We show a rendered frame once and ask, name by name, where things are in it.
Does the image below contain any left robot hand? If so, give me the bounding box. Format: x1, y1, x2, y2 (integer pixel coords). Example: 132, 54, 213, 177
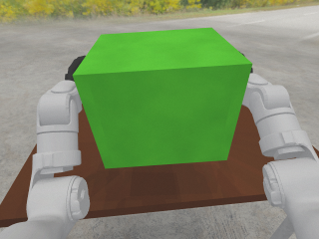
65, 56, 86, 82

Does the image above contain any robot right upper arm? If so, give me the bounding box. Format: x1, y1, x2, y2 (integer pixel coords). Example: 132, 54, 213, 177
262, 156, 319, 239

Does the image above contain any left robot forearm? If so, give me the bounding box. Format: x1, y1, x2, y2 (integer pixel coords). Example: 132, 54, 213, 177
26, 80, 83, 217

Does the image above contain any right robot forearm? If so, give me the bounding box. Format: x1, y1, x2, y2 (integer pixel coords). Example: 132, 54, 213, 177
242, 73, 319, 164

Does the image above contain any robot left upper arm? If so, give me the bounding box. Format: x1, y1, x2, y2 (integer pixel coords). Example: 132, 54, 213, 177
0, 175, 91, 239

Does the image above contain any table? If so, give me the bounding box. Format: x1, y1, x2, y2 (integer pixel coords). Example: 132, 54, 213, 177
0, 104, 319, 239

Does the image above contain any carton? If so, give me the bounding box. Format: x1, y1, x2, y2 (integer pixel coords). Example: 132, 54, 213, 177
73, 27, 252, 169

